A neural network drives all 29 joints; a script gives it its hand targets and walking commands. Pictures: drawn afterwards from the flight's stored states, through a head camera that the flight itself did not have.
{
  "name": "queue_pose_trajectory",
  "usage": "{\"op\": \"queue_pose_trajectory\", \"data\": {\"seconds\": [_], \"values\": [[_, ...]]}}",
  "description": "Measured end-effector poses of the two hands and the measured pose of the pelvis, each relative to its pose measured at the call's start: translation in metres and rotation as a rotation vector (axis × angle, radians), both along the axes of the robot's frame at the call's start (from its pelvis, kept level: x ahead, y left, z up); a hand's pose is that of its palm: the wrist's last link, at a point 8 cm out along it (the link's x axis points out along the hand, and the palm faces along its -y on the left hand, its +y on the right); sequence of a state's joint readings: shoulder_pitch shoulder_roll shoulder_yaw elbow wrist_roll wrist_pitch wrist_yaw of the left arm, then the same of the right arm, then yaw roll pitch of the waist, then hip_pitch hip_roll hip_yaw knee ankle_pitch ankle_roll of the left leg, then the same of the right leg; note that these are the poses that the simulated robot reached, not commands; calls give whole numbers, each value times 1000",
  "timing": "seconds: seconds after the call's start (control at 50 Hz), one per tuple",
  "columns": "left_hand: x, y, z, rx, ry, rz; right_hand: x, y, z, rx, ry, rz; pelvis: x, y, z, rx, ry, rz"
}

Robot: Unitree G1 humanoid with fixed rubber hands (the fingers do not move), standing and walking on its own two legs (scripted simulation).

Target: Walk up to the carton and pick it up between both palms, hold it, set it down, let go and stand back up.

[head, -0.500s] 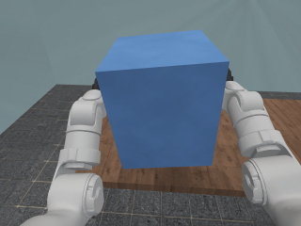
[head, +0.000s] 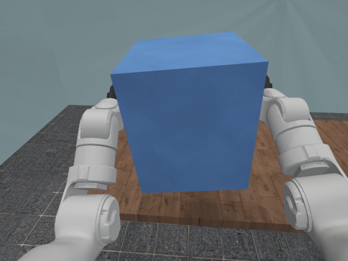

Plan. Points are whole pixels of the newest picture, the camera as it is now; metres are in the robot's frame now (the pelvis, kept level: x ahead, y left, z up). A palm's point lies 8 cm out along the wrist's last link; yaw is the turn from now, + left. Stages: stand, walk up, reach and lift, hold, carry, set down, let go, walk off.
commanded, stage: hold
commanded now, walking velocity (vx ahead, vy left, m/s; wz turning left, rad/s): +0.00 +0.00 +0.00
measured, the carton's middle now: (188, 109) +0.38 -0.01 +0.26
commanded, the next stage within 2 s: none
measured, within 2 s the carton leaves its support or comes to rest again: neither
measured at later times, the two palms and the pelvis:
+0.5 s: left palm (113, 103) +0.36 +0.15 +0.29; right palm (264, 94) +0.37 -0.17 +0.30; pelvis +0.00 +0.00 +0.00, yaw +0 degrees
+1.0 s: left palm (114, 103) +0.37 +0.15 +0.28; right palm (262, 94) +0.38 -0.17 +0.30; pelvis +0.00 +0.00 +0.00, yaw +0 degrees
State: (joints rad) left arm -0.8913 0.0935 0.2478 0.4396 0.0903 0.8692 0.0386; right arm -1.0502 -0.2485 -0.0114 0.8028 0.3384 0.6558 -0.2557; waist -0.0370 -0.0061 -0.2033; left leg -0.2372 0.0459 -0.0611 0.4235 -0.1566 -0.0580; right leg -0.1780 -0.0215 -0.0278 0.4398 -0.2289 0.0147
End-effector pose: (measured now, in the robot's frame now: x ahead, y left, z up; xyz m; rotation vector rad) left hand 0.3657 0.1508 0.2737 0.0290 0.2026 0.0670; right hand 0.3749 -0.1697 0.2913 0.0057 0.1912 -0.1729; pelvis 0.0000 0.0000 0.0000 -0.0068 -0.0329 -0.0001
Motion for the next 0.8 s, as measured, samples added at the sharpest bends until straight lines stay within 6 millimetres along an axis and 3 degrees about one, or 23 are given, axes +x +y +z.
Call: {"op": "queue_pose_trajectory", "data": {"seconds": [0.6,0.8], "values": [[-7,0,16,6,-9,8,-6,0,15,-6,-4,10,0,0,0,0,0,0],[-4,0,13,7,2,8,-2,0,12,3,8,10,0,0,0,0,0,0]]}}
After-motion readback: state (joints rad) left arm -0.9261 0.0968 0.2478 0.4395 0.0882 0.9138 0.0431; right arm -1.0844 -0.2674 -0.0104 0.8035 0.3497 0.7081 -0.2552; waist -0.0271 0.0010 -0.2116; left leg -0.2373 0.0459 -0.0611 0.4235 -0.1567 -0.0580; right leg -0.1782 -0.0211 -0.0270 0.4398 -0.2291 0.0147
